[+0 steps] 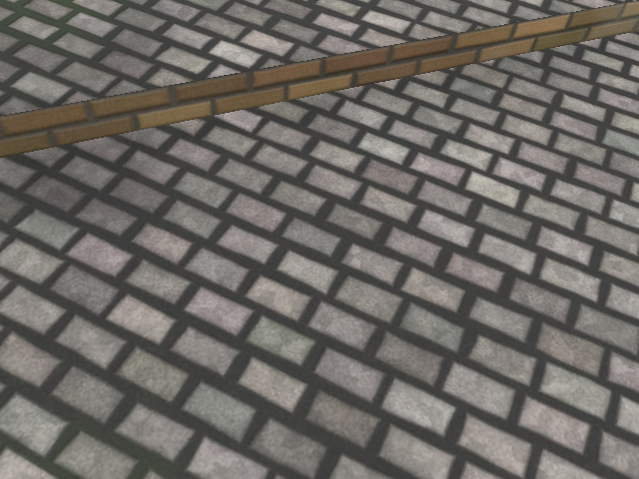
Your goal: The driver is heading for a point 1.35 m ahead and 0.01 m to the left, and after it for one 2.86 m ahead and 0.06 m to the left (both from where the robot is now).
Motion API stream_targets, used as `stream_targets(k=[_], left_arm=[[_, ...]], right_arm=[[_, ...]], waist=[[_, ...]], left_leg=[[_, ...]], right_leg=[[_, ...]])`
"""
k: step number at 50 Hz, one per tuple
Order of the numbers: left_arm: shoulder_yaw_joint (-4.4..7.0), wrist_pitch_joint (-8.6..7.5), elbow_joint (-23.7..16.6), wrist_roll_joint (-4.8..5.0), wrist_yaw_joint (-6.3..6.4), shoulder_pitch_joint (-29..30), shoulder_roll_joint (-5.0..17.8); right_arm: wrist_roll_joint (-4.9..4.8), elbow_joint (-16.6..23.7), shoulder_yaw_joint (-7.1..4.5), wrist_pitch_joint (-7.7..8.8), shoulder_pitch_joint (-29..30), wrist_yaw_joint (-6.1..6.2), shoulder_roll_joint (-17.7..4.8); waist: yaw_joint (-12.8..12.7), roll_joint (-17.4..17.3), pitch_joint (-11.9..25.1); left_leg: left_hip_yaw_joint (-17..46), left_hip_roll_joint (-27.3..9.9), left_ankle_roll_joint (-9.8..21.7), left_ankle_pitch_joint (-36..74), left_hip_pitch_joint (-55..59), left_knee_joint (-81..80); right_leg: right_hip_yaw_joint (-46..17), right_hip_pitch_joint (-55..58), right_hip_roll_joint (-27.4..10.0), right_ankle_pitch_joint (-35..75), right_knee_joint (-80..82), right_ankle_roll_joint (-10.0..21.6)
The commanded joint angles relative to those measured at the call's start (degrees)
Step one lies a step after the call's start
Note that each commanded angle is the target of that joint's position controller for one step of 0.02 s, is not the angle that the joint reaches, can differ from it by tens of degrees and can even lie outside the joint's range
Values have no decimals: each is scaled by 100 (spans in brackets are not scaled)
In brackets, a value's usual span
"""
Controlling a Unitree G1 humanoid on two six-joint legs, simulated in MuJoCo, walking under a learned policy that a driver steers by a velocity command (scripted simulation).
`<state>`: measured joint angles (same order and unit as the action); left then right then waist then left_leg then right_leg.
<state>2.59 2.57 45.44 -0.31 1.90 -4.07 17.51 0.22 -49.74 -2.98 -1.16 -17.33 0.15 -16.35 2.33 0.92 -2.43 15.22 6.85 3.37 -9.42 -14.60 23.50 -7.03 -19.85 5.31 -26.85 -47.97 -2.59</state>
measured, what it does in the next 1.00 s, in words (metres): walks ahead: right foot, then left foot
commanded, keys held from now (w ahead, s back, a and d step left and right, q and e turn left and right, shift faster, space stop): q+shift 0.10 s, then w+q+shift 0.04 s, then w+shift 0.18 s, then w+e+shift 0.62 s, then w+shift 0.06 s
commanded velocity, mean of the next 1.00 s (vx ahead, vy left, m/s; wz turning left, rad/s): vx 0.67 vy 0.00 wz -0.17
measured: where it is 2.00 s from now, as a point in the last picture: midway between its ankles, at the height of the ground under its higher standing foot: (322, 170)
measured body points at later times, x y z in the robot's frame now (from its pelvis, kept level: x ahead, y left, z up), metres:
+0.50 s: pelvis +0.09 +0.01 +0.00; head +0.11 -0.01 +0.45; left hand -0.01 +0.27 -0.12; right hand +0.35 -0.19 -0.10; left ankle +0.14 +0.18 -0.70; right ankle +0.01 -0.12 -0.75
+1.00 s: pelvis +0.42 +0.06 -0.04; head +0.46 +0.05 +0.41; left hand +0.72 +0.25 -0.11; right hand +0.30 -0.19 -0.17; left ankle +0.19 +0.19 -0.74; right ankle +0.60 -0.04 -0.71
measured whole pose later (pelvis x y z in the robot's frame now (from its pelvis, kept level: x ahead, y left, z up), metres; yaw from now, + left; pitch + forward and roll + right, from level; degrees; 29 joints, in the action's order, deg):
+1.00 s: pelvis +0.42 +0.06 -0.04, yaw -12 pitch +3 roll +1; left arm 2.3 -0.5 38.3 -1.5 -5.5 1.9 18.4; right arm 1.8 -54.2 -2.0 5.7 -28.4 1.1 -15.4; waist 3.3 1.2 -2.1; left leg -16.6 0.2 -2.9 -25.6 16.6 9.5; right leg 8.9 -44.0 -1.2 -3.6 -46.8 9.6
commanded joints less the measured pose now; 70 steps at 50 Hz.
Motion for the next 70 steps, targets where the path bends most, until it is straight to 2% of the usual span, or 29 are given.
stream_targets(k=[1,5,7,9,10,11,12,14,20,26,29,30,31,32,33,35,41,46,48,51,52,53,54,55,57,59,62,65,70], left_arm=[[75,-76,-403,50,44,146,506],[34,-168,-468,76,49,159,583],[11,-216,-423,28,26,-137,602],[24,-225,-108,45,109,-1006,582],[129,-261,-32,27,204,-1199,974],[171,-308,-209,-144,202,-1022,1444],[209,-339,-170,-256,140,-596,1397],[82,-484,-149,-218,-40,-348,819],[103,-738,403,-13,-225,-1737,775],[233,-703,528,-84,-218,-2330,920],[265,-725,489,-18,-235,-2020,891],[279,-802,426,61,-269,-1850,877],[187,-887,173,212,-298,-1744,484],[103,-864,-84,250,-263,-1819,181],[159,-740,0,120,-235,-1521,439],[180,-646,57,-13,-378,-1449,299],[90,-332,-414,-125,-650,-569,-22],[-64,-312,-989,-127,-802,527,15],[-107,-318,-1014,-116,-796,587,36],[67,-340,-439,-128,-626,-1335,525],[205,-356,-12,-187,-508,-2545,776],[379,-321,126,-224,-364,-2601,1192],[432,-355,-184,-369,-315,-1988,1746],[450,-347,-253,-210,-290,-2131,1443],[315,-525,-52,-283,-210,-1620,912],[153,-756,10,-231,-215,-1316,453],[109,-994,159,-101,-290,-1325,320],[60,-1106,280,-80,-333,-1480,179],[14,-1115,362,-9,-81,-1710,468]], right_arm=[[-5,228,-403,-16,-282,33,-1152],[38,330,-531,-94,-121,-5,-1245],[64,430,-585,-154,167,-71,-1277],[138,675,-511,-186,997,-97,-988],[96,608,-434,-131,700,-46,-638],[27,800,-280,-37,563,-22,-265],[128,838,-299,23,848,-61,-709],[172,638,-264,124,567,-207,-754],[357,900,-119,249,1539,-333,-692],[163,1368,102,367,2559,-409,-404],[95,1099,13,502,1325,-216,-598],[187,822,-135,587,245,-69,-980],[313,741,-325,590,-873,76,-1621],[334,689,-391,523,-957,110,-1915],[326,797,-266,523,-277,117,-1308],[287,816,-90,554,194,64,-632],[115,368,13,778,-170,-36,-206],[142,134,5,873,-257,45,-389],[140,66,-20,856,-537,102,-666],[225,121,-150,635,-366,206,-1311],[223,165,-126,578,-179,191,-1284],[248,135,-73,557,-329,105,-914],[-29,547,142,615,-1298,7,-136],[-43,678,46,713,-290,43,-725],[-90,601,75,696,-116,-3,-593],[50,298,107,414,-488,-100,-345],[31,326,88,165,-180,-256,-203],[-51,571,129,224,649,-289,-57],[12,744,185,352,1100,-406,-116]], waist=[[-77,-947,654],[-75,-947,750],[-250,-847,920],[-893,-768,449],[-843,379,504],[-639,1131,734],[-402,474,183],[-113,389,-173],[-519,590,-415],[-819,796,-522],[-68,638,-5],[476,203,666],[1028,-839,1694],[770,-1785,2111],[478,-970,1221],[127,-589,531],[-179,-687,-338],[-308,-362,-812],[-363,-393,-576],[-1453,-891,586],[-1974,-758,1062],[-1677,56,1124],[-602,1511,2044],[-1213,232,2168],[-619,-529,294],[-125,-529,-228],[1,-37,-481],[-161,163,-698],[-108,277,-244]], left_leg=[[1857,-1124,656,2330,1799,-174],[2251,-1076,649,1903,1393,-256],[2426,-847,588,-1199,370,-564],[1843,-214,39,-2931,-1644,-483],[928,318,-162,-3264,-2502,1201],[-6,701,-220,-2425,-2859,2836],[-37,63,-179,-1416,-3023,3336],[-162,-209,-244,-636,-2893,3706],[-1165,-777,-507,75,-3116,3031],[-1677,-538,-600,-519,-1520,986],[-1640,-376,-358,-243,1002,219],[-1304,-734,-218,-381,2623,233],[380,-2306,76,-2570,4323,-187],[2535,-3375,348,-4225,4121,-1072],[2185,-3189,325,-3862,3063,-963],[626,-2631,190,-2266,2071,-1128],[-1541,-2114,19,45,1371,-1686],[-2903,-1835,-159,2528,997,-2014],[-3117,-1889,-234,5430,1233,-1540],[-2917,-2269,-69,7700,1558,949],[-2843,-2201,100,6871,966,2520],[-2751,-1428,105,1672,-404,4861],[-1938,-803,-10,-2145,-2472,6981],[-1108,-797,136,-1317,-2797,7041],[-1102,-1217,158,-657,-2803,6275],[-911,-1495,115,-430,-1976,5645],[-1083,-1553,19,86,-2160,4926],[-1671,-1297,111,1107,-2345,3735],[-2719,-604,445,1993,-1582,1779]], right_leg=[[62,-1144,91,-95,55,-6],[-12,-563,132,137,678,101],[-20,567,137,-69,1338,221],[314,2572,-12,823,2819,387],[-569,3219,-930,189,3228,463],[-2850,2848,-2516,-1608,3898,856],[-3192,1866,-2544,-2042,4028,1099],[-2410,1426,-2018,-1500,4007,1105],[-1761,1587,-1519,-436,4230,1443],[-1643,978,-1465,564,4113,1553],[-1456,172,-1335,2324,3163,1356],[-993,-506,-891,2931,1754,1176],[-291,-1790,-357,1755,-229,921],[147,-2536,-144,-227,-1544,923],[106,-2714,-610,355,-2256,982],[220,-2549,-999,1011,-2207,937],[585,-3210,-1194,1884,-2432,806],[1424,-2341,-984,2647,-507,1032],[1893,-1334,-476,2614,103,1256],[1612,850,98,1653,348,1568],[1163,2361,56,1669,1093,1729],[217,3487,-606,818,1239,1782],[-2954,4919,-2568,700,1813,2386],[-3346,4419,-2417,-12,2845,2205],[-2000,2286,-2296,337,3406,1835],[-722,916,-1853,1196,3680,1329],[450,558,-1479,1861,4217,816],[1701,756,-939,3998,4331,453],[2287,2103,-1220,7828,3897,209]])
Velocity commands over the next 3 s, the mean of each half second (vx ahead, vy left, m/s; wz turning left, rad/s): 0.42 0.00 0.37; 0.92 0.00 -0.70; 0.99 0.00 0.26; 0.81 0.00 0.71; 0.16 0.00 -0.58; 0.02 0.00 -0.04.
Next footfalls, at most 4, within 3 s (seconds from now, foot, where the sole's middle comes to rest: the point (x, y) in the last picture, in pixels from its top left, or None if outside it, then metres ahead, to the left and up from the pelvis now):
0.20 right None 0.05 -0.11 -0.78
0.60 left None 0.23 0.19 -0.78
1.06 right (317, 392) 0.64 -0.04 -0.78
1.50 left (309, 233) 1.08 -0.03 -0.78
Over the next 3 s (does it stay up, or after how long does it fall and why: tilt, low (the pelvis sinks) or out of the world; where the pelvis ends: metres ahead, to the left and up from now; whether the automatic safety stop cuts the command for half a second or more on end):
stays up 1.40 -0.02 -0.01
